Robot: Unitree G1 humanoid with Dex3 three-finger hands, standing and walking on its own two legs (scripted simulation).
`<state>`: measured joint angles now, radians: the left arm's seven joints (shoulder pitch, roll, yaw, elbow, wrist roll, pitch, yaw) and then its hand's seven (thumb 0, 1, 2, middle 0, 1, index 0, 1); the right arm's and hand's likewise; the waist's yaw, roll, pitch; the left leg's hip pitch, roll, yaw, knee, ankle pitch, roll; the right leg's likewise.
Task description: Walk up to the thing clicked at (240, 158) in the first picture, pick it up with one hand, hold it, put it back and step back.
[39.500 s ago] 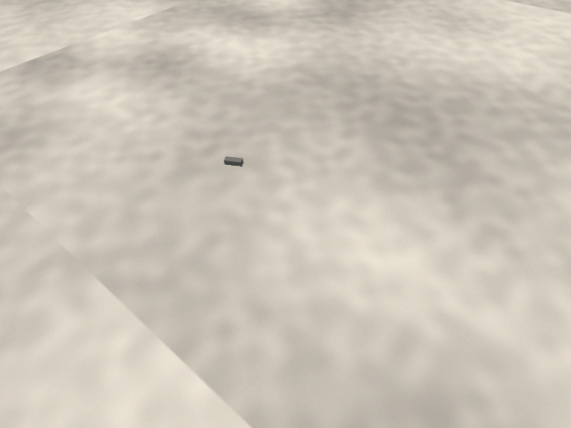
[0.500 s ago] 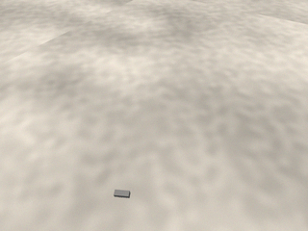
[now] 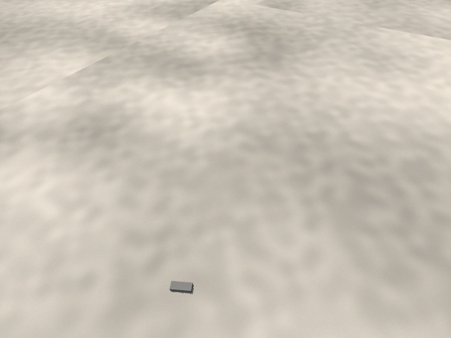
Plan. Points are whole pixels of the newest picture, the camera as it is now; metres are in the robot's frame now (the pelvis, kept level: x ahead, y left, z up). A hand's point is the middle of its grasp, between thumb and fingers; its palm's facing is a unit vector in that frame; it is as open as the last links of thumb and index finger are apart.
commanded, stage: stand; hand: left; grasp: from above
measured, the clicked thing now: (181, 286) +0.47 +0.24 -0.77
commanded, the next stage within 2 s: step back in 1.52 s
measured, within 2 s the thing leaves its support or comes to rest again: neither
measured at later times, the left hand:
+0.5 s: hand out of the picture +0.08 +0.23 -0.16, palm faces +0.01 -0.94 -0.33, open 7.4 cm
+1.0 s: hand out of the picture +0.10 +0.24 -0.15, palm faces +0.02 -0.94 -0.34, open 7.4 cm
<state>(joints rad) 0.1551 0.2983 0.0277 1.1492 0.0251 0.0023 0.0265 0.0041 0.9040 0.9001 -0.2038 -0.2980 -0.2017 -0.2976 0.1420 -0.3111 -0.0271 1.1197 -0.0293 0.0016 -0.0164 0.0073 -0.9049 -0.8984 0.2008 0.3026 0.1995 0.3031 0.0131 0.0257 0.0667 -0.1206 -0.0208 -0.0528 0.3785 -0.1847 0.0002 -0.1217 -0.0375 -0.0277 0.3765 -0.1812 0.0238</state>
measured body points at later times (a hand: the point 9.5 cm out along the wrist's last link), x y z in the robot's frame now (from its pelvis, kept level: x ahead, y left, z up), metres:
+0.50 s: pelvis +0.01 -0.01 +0.00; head +0.02 -0.02 +0.45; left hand +0.08 +0.28 -0.13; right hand +0.08 -0.30 -0.14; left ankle +0.02 +0.12 -0.75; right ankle +0.02 -0.13 -0.75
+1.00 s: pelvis +0.02 -0.01 +0.00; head +0.03 -0.02 +0.45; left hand +0.10 +0.28 -0.13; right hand +0.10 -0.30 -0.14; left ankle +0.02 +0.12 -0.75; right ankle +0.02 -0.13 -0.75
